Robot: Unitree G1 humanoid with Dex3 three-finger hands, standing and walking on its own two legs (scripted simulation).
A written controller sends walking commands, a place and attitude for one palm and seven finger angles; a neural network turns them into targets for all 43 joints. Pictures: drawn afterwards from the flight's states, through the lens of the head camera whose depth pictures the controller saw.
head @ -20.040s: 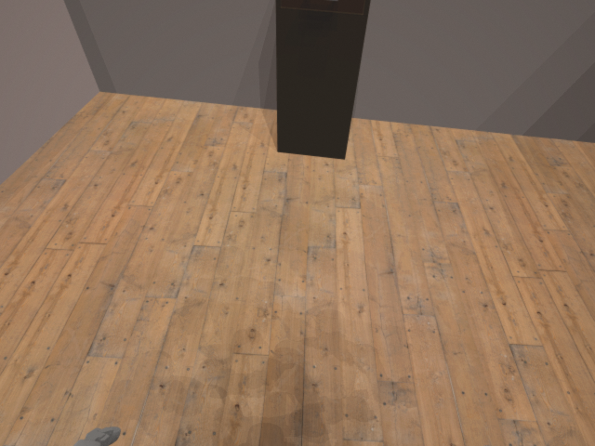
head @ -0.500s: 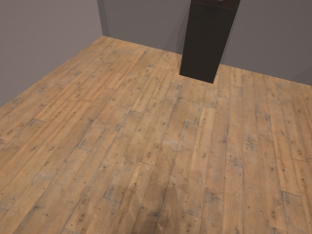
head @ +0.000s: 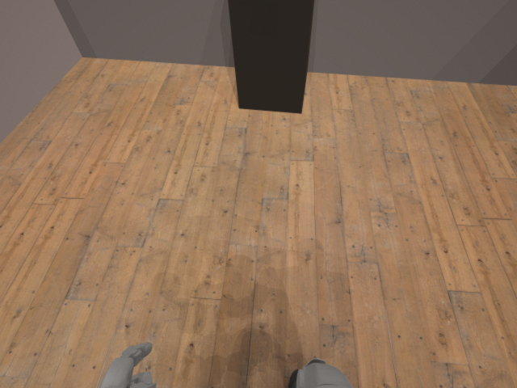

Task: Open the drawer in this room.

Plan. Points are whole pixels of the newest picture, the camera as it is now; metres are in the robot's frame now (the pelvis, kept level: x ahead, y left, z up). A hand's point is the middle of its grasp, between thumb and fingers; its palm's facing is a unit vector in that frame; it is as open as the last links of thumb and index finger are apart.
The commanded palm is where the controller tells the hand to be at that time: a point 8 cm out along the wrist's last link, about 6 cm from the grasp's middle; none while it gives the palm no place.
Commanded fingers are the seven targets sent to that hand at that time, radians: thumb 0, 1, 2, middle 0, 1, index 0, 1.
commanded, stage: turn or walk to find it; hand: left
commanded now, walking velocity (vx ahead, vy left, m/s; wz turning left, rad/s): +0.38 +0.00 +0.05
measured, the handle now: out of the picture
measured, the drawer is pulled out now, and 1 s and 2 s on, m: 0.00 0.00 0.00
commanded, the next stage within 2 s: stand and wait in 0.60 s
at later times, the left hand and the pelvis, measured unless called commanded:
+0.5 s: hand out of the picture +0.13 +0.19 -0.16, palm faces +0.16 -0.98 -0.14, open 7.3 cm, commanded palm none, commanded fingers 0.00 0.90 0.90 -0.20 -0.30 -0.20 -0.30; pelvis +0.20 +0.03 +0.02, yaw +3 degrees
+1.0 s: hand (197, 223) +0.47 +0.16 -0.14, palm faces -0.01 -0.97 -0.22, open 7.4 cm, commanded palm none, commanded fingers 0.00 0.90 0.90 -0.20 -0.30 -0.20 -0.30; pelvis +0.37 -0.02 +0.02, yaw +1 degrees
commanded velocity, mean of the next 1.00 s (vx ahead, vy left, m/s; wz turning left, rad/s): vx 0.21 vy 0.00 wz -0.01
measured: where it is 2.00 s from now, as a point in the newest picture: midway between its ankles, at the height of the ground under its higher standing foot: (267, 321)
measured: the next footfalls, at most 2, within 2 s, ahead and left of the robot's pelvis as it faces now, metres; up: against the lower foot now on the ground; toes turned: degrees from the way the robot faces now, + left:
left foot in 0.48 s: +0.30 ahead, +0.15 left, +0.00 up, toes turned +12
right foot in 0.88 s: +0.48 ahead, -0.11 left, +0.00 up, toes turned -9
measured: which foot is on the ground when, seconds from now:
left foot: up 0.00-0.46, down 0.48-0.88, up 0.90-1.00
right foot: down 0.00-0.48, up 0.50-0.86, down 0.88-1.00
